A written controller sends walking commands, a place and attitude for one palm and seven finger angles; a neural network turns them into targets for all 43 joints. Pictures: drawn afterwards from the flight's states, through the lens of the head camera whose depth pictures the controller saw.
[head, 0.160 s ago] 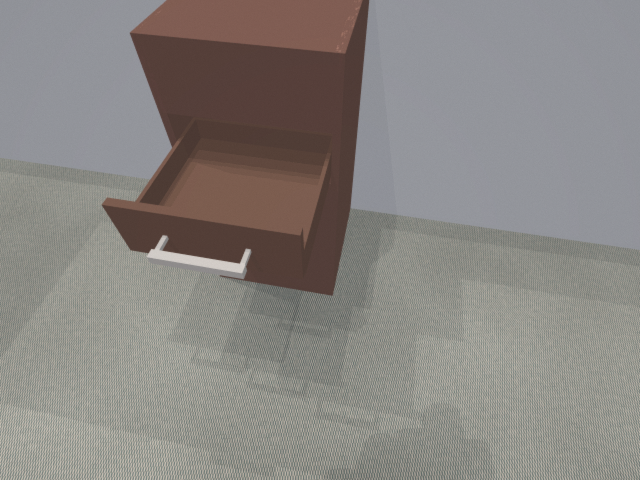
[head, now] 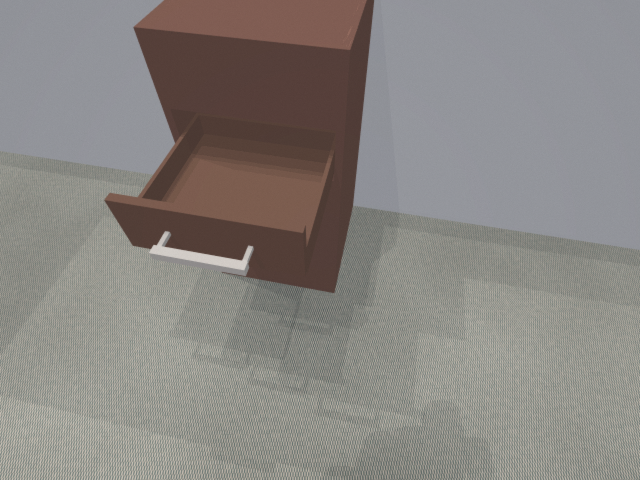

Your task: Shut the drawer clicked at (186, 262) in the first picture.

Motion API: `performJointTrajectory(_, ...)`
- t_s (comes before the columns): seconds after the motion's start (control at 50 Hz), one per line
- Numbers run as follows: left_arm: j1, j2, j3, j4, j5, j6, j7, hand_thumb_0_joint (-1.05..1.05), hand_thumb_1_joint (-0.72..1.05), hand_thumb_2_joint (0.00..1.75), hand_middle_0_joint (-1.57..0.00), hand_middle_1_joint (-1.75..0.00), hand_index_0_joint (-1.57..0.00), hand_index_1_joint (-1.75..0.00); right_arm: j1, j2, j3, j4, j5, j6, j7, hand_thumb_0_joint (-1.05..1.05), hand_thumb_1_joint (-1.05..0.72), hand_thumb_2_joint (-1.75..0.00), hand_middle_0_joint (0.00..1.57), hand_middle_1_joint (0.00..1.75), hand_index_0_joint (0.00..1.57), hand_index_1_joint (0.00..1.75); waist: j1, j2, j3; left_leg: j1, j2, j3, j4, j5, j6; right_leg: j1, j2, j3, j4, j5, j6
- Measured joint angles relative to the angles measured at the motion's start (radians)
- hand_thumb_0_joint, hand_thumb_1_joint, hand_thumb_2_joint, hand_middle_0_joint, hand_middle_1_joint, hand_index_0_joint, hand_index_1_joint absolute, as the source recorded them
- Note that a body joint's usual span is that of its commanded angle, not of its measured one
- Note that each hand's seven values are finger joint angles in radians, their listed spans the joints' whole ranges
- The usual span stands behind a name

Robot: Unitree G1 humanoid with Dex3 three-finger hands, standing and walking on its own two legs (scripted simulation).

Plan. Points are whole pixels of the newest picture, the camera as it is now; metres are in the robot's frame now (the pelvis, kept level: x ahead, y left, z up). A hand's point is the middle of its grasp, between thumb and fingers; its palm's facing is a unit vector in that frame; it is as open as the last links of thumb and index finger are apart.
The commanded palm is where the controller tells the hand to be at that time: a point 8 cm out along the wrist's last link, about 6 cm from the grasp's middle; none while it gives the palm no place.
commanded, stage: turn or walk to find it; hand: left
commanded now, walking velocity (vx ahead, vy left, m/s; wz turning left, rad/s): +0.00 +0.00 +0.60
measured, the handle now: (203, 252) +0.52 +0.26 -0.14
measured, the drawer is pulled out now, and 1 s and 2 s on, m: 0.30 0.30 0.30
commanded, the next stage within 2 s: stand and wait in 0.62 s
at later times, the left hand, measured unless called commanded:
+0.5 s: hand out of the picture +0.03 +0.21 -0.18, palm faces +0.25 -0.93 -0.28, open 7.4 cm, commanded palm none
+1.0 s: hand out of the picture -0.06 +0.09 -0.17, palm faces +0.45 -0.86 -0.25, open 7.4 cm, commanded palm none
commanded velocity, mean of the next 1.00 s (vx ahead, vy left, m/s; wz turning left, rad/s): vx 0.00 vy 0.00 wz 0.33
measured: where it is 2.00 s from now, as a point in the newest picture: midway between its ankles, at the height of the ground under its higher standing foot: outside the picture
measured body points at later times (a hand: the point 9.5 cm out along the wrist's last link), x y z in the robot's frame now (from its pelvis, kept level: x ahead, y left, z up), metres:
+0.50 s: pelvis -0.01 -0.02 -0.01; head +0.04 +0.00 +0.43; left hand +0.02 +0.26 -0.16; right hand +0.07 -0.24 -0.16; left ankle -0.08 +0.10 -0.74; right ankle +0.00 -0.10 -0.71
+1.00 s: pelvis +0.03 -0.08 +0.00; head +0.10 -0.06 +0.44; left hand -0.08 +0.13 -0.15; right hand +0.23 -0.25 -0.15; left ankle -0.02 +0.04 -0.73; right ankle +0.01 -0.17 -0.74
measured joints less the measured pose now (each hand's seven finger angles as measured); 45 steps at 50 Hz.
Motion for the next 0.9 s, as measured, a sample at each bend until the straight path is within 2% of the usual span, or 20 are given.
performJointTrajectory(0.14,-0.03,0.01,0.024,-0.052,0.001,0.016,-0.001,0.01,0.91,0.9,-0.2,-0.3,-0.2,-0.29,-0.003,-0.003,-0.019,-0.019,0.0,0.025,0.007,0.01,-0.91,-0.9,0.2,0.3,0.2,0.3,0.0,-0.01,0.01,-0.066,-0.025,-0.058,0.084,-0.024,0.002,-0.041,-0.037,-0.055,0.075,-0.042,0.002)
performJointTrajectory(0.32,-0.065,0.038,0.053,-0.134,0.006,0.03,0.001,0.01,0.9,0.9,-0.2,-0.3,-0.2,-0.29,-0.05,-0.037,-0.056,-0.094,-0.006,0.04,0.014,0.01,-0.91,-0.9,0.2,0.3,0.2,0.3,0.006,-0.018,0.018,-0.161,-0.054,-0.133,0.192,-0.05,-0.003,-0.098,-0.078,-0.129,0.156,-0.085,-0.003)
performJointTrajectory(0.42,-0.079,0.059,0.061,-0.164,0.01,0.043,0.003,0.01,0.9,0.9,-0.2,-0.3,-0.2,-0.29,-0.086,-0.056,-0.069,-0.141,-0.011,0.041,0.021,0.01,-0.91,-0.9,0.2,0.3,0.2,0.3,0.012,-0.04,0.022,-0.182,-0.075,-0.15,0.225,-0.059,-0.005,-0.12,-0.104,-0.144,0.207,-0.109,-0.002)
performJointTrajectory(0.44,-0.082,0.063,0.061,-0.168,0.008,0.048,0.002,0.01,0.9,0.9,-0.2,-0.3,-0.2,-0.29,-0.089,-0.058,-0.069,-0.152,-0.015,0.039,0.021,0.01,-0.91,-0.9,0.2,0.3,0.2,0.3,0.01,-0.044,0.021,-0.183,-0.079,-0.153,0.225,-0.058,-0.004,-0.129,-0.106,-0.135,0.23,-0.114,0.007)
performJointTrajectory(0.48,-0.093,0.072,0.059,-0.178,0.008,0.057,0.003,0.01,0.9,0.9,-0.2,-0.3,-0.2,-0.29,-0.089,-0.057,-0.067,-0.17,-0.022,0.032,0.017,0.01,-0.91,-0.9,0.2,0.3,0.2,0.3,0.001,-0.045,0.022,-0.177,-0.084,-0.172,0.208,-0.047,-0.003,-0.159,-0.083,-0.059,0.354,-0.206,0.034)
performJointTrajectory(0.52,-0.113,0.078,0.058,-0.193,0.01,0.06,0.003,0.01,0.9,0.9,-0.2,-0.3,-0.2,-0.29,-0.078,-0.057,-0.062,-0.182,-0.024,0.027,0.012,0.01,-0.91,-0.9,0.2,0.3,0.2,0.3,-0.01,-0.039,0.02,-0.172,-0.086,-0.211,0.172,-0.021,-0.012,-0.193,-0.056,0.011,0.495,-0.265,0.054)
performJointTrajectory(0.56,-0.138,0.079,0.054,-0.215,0.006,0.054,0.0,0.01,0.9,0.9,-0.2,-0.3,-0.2,-0.29,-0.064,-0.061,-0.057,-0.186,-0.026,0.028,0.009,0.01,-0.91,-0.9,0.2,0.3,0.2,0.3,-0.015,-0.023,0.02,-0.171,-0.082,-0.26,0.133,0.007,-0.024,-0.2,-0.038,0.052,0.539,-0.293,0.073)
performJointTrajectory(0.62,-0.169,0.073,0.045,-0.254,-0.004,0.037,-0.007,0.01,0.9,0.9,-0.2,-0.3,-0.2,-0.29,-0.053,-0.078,-0.055,-0.185,-0.026,0.041,0.01,0.01,-0.9,-0.9,0.2,0.3,0.2,0.3,-0.013,0.013,0.022,-0.178,-0.069,-0.328,0.101,0.031,-0.052,-0.153,-0.024,0.089,0.404,-0.295,0.087)
performJointTrajectory(0.66,-0.164,0.078,0.039,-0.279,-0.006,0.017,-0.013,0.01,0.9,0.9,-0.2,-0.3,-0.2,-0.29,-0.044,-0.091,-0.059,-0.185,-0.017,0.05,0.015,0.01,-0.9,-0.9,0.2,0.3,0.2,0.3,-0.003,0.022,0.011,-0.199,-0.075,-0.352,0.13,0.015,-0.068,-0.076,-0.032,0.1,0.202,-0.166,0.087)
performJointTrajectory(0.68,-0.155,0.088,0.039,-0.289,-0.002,0.003,-0.012,0.01,0.9,0.9,-0.2,-0.3,-0.2,-0.29,-0.045,-0.093,-0.063,-0.184,-0.011,0.053,0.018,0.01,-0.9,-0.9,0.2,0.3,0.2,0.3,0.005,0.006,0.004,-0.232,-0.082,-0.319,0.198,-0.035,-0.064,-0.052,-0.047,0.11,0.146,-0.134,0.067)
performJointTrajectory(0.72,-0.145,0.078,0.038,-0.274,0.008,-0.008,-0.007,0.0,0.9,0.9,-0.2,-0.3,-0.2,-0.29,-0.076,-0.117,-0.078,-0.176,-0.008,0.06,0.021,0.01,-0.9,-0.9,0.2,0.3,0.2,0.3,-0.002,0.029,0.027,-0.302,-0.059,-0.237,0.413,-0.155,-0.057,-0.042,-0.037,0.084,0.176,-0.17,0.032)
performJointTrajectory(0.78,-0.1,0.062,0.033,-0.253,0.014,-0.004,-0.002,0.0,0.9,0.9,-0.2,-0.3,-0.2,-0.29,-0.112,-0.138,-0.093,-0.179,-0.006,0.063,0.026,0.01,-0.91,-0.9,0.2,0.3,0.2,0.3,-0.01,0.026,0.042,-0.38,-0.031,-0.115,0.628,-0.175,-0.062,-0.002,-0.046,0.063,0.146,-0.176,0.012)
performJointTrajectory(0.82,-0.063,0.054,0.029,-0.235,0.014,-0.006,0.0,0.0,0.9,0.9,-0.2,-0.3,-0.2,-0.29,-0.141,-0.139,-0.093,-0.182,-0.002,0.064,0.029,0.01,-0.91,-0.9,0.2,0.3,0.2,0.3,-0.007,0.007,0.049,-0.394,-0.014,-0.058,0.643,-0.163,-0.066,0.026,-0.054,0.06,0.104,-0.156,0.006)
performJointTrajectory(0.9,0.004,0.037,0.017,-0.192,0.014,-0.009,-0.005,0.0,0.9,0.9,-0.2,-0.3,-0.2,-0.29,-0.198,-0.128,-0.084,-0.189,0.004,0.055,0.038,0.01,-0.91,-0.9,0.19,0.3,0.19,0.29,0.016,-0.021,0.064,-0.361,0.007,0.004,0.467,-0.103,-0.065,0.065,-0.055,0.058,0.031,-0.121,-0.001)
